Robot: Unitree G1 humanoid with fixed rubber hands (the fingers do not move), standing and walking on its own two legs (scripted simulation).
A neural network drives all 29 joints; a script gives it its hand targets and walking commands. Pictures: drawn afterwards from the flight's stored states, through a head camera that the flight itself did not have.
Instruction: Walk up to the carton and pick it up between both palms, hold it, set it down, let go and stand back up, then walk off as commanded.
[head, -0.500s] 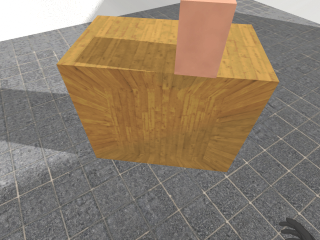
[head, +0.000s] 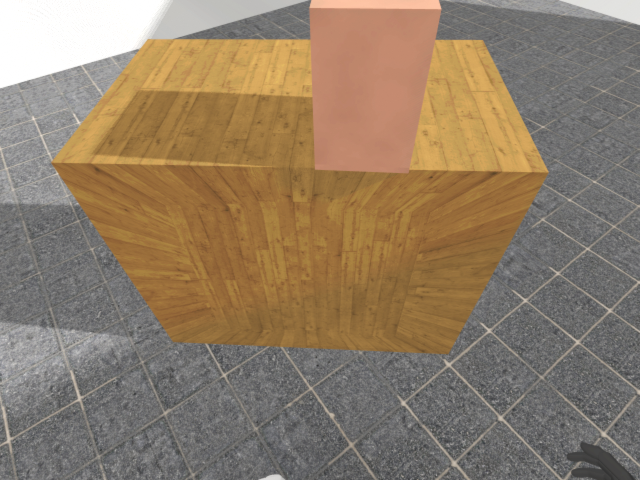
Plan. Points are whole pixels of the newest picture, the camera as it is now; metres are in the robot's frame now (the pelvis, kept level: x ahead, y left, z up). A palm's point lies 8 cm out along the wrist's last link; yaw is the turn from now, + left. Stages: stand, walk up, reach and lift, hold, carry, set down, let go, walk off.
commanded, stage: walk up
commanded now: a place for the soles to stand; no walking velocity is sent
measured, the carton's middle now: (367, 66) +0.75 -0.04 +0.15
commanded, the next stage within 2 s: none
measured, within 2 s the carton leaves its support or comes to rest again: neither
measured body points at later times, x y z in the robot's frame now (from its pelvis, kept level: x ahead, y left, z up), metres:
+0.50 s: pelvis +0.11 -0.02 +0.00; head +0.12 -0.03 +0.45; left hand +0.23 +0.29 -0.08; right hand +0.18 -0.36 -0.10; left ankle +0.08 +0.10 -0.68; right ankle +0.17 -0.14 -0.72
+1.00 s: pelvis +0.19 +0.03 +0.01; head +0.21 +0.07 +0.46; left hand +0.31 +0.34 -0.10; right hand +0.25 -0.31 -0.05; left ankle +0.23 +0.10 -0.72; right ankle +0.18 -0.12 -0.65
